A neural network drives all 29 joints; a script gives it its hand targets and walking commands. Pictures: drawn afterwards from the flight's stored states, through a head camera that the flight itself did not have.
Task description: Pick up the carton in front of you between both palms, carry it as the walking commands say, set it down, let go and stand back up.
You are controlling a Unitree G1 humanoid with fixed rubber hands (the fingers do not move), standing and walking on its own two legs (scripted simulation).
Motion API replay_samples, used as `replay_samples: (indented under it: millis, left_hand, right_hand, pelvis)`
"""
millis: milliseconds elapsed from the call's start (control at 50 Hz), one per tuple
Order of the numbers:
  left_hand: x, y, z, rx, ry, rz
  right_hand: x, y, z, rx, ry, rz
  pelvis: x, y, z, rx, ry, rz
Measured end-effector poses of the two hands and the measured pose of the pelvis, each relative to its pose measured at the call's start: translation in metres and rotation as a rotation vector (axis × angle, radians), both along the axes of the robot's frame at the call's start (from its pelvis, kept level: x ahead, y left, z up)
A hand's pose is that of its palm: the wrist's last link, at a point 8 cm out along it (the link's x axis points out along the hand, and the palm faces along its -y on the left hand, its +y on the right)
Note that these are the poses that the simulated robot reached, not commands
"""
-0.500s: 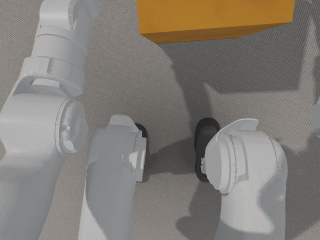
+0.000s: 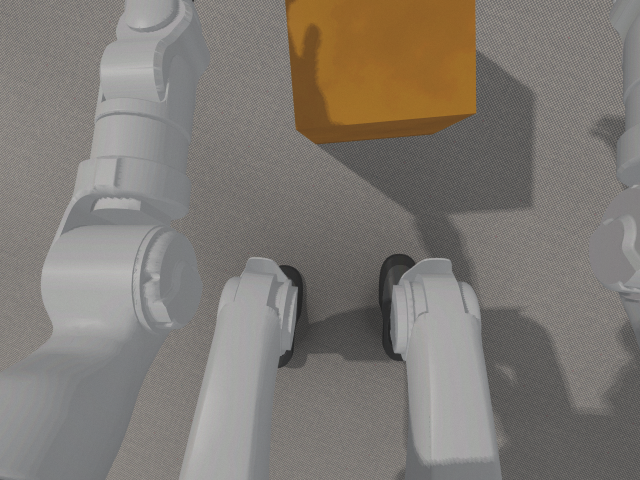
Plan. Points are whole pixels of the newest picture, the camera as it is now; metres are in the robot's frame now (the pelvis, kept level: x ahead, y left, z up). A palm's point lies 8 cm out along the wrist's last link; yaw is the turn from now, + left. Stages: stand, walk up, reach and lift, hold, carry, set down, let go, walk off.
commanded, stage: set down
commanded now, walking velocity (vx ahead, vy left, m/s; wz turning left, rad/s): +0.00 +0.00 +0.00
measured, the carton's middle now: (373, 61) +0.57 -0.07 -0.36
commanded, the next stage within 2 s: let go in 0.48 s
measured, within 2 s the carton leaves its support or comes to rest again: neither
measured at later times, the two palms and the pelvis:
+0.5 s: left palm out of the picture +0.57 +0.13 +0.04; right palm out of the picture +0.58 -0.27 +0.04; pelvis +0.03 -0.01 +0.14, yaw -2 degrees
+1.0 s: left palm out of the picture +0.44 +0.18 +0.14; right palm out of the picture +0.43 -0.26 +0.13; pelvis +0.07 +0.00 +0.24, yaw -5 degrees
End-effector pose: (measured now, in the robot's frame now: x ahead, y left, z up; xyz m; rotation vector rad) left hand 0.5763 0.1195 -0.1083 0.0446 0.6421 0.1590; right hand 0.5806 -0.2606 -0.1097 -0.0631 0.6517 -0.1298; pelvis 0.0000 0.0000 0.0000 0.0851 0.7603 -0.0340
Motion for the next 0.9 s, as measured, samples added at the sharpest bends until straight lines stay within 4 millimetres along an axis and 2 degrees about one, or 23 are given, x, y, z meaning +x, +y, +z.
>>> replay_samples:
  millis: [200,420,580,680,780,900]
  left_hand:
    - [0.002,0.002,0.058,0.005,-0.006,-0.003]
    - [-0.002,0.005,0.127,0.002,-0.01,-0.004]
    - [-0.009,0.006,0.162,0.021,0.004,-0.031]
    - [-0.028,0.01,0.175,0.066,0.036,-0.094]
    - [-0.062,0.024,0.192,0.103,0.081,-0.161]
    - [-0.102,0.047,0.222,0.108,0.109,-0.188]
  right_hand:
    - [0.004,-0.009,0.059,-0.007,-0.001,0.007]
    - [0.003,-0.01,0.131,-0.002,0.0,0.017]
    - [-0.007,-0.011,0.167,-0.021,0.019,0.014]
    - [-0.032,-0.014,0.18,-0.071,0.054,0.002]
    - [-0.074,-0.014,0.193,-0.094,0.085,-0.015]
    - [-0.12,-0.007,0.218,-0.084,0.092,-0.015]
  pelvis:
    - [0.009,-0.004,0.053,0.002,0.04,-0.012]
    - [0.022,-0.007,0.118,-0.006,0.047,-0.019]
    - [0.03,-0.007,0.16,-0.019,0.028,-0.024]
    - [0.039,-0.006,0.183,-0.03,0.011,-0.028]
    - [0.051,-0.004,0.204,-0.042,-0.025,-0.032]
    - [0.064,0.0,0.226,-0.056,-0.1,-0.035]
